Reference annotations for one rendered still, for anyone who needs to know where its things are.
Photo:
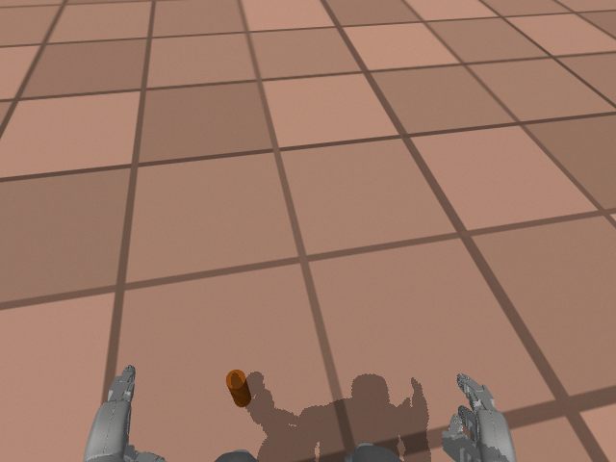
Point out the can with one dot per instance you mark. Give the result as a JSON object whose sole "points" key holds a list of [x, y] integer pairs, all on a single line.
{"points": [[238, 388]]}

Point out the left robot hand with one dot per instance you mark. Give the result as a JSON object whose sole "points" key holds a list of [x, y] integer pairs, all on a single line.
{"points": [[109, 433]]}

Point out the right robot hand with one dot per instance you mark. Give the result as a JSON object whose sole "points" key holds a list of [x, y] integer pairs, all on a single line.
{"points": [[491, 439]]}

